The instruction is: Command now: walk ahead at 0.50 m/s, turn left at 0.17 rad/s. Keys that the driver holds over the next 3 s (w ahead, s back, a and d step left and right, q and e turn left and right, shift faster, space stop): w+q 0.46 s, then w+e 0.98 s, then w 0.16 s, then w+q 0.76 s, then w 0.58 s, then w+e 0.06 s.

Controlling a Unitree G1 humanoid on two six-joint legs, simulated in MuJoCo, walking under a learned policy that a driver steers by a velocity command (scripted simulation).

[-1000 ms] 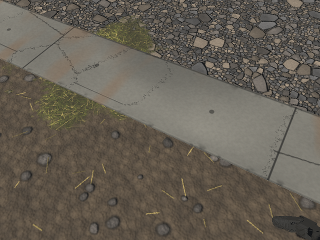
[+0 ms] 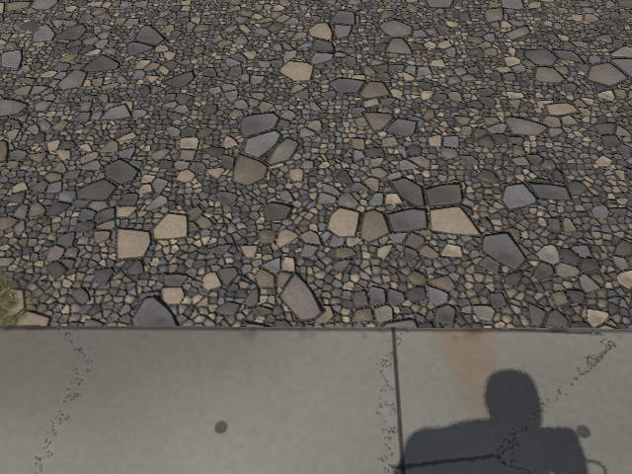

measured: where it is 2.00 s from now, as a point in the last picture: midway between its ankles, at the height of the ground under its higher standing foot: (344, 227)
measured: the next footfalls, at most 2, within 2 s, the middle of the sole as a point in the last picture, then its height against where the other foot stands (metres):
left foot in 0.10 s outside the picture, level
right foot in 0.60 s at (364, 437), level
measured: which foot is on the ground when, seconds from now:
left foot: up 0.00-0.08, down 0.10-0.60, up 0.62-1.00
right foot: down 0.00-0.10, up 0.12-0.58, down 0.60-1.00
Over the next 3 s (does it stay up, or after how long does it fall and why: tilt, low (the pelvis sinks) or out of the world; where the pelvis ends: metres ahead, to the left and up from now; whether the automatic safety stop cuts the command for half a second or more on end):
stays up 1.68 0.05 0.00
